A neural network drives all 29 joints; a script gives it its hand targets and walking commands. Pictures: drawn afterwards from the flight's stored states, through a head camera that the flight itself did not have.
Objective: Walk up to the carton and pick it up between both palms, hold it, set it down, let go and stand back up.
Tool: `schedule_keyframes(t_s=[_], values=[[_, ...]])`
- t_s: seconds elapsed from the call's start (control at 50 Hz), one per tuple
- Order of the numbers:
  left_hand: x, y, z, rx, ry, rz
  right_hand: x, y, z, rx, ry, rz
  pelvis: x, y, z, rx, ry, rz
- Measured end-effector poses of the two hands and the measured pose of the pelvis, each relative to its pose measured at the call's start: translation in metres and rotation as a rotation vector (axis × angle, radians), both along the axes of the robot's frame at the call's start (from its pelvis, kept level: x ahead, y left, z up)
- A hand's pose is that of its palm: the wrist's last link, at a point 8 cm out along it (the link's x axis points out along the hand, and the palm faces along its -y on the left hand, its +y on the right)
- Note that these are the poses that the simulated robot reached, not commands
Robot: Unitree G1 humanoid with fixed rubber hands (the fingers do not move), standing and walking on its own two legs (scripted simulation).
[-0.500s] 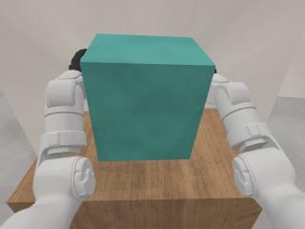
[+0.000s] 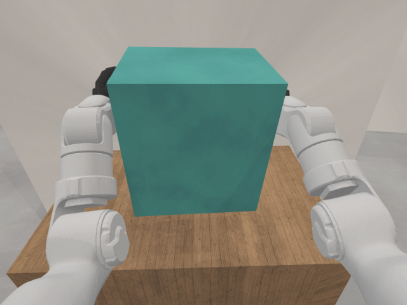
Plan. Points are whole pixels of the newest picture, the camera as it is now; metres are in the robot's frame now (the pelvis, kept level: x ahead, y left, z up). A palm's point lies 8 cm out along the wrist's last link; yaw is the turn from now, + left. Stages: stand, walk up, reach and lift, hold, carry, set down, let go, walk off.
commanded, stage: hold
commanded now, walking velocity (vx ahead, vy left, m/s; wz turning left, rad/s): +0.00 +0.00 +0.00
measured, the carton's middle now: (194, 132) +0.34 +0.01 +0.26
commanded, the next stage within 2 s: none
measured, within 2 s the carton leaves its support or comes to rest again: neither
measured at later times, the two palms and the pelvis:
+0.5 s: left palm (108, 108) +0.37 +0.16 +0.31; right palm (279, 113) +0.37 -0.16 +0.28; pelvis +0.00 +0.00 +0.00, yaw +0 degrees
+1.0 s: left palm (103, 105) +0.37 +0.16 +0.31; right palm (275, 109) +0.37 -0.15 +0.28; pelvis +0.00 +0.00 +0.00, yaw +0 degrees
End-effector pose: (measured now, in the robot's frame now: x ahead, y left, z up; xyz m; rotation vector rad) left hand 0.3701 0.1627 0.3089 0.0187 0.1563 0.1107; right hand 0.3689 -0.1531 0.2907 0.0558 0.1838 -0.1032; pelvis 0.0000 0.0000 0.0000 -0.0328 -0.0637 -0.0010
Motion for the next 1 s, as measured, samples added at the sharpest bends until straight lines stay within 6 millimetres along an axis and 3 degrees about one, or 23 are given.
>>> schedule_keyframes(t_s=[0.48, 0.72, 1.0], values=[[0.003, -0.004, -0.003, 0.020, -0.003, 0.003, 0.003, -0.003, -0.013, 0.001, 0.001, 0.007, 0.003, -0.002, 0.000, -0.005, -0.007, 0.009], [-0.001, -0.007, 0.001, 0.013, 0.003, -0.003, -0.003, -0.006, -0.008, 0.024, 0.011, -0.006, -0.002, 0.000, 0.000, 0.000, -0.005, -0.003], [0.003, 0.002, 0.001, 0.001, 0.002, 0.014, 0.005, 0.002, -0.006, -0.010, 0.013, 0.016, -0.003, -0.004, 0.000, 0.003, 0.013, 0.006]])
